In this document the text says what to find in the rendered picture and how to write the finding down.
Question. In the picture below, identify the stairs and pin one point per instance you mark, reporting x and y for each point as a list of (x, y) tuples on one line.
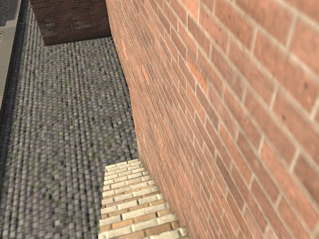
[(133, 207)]

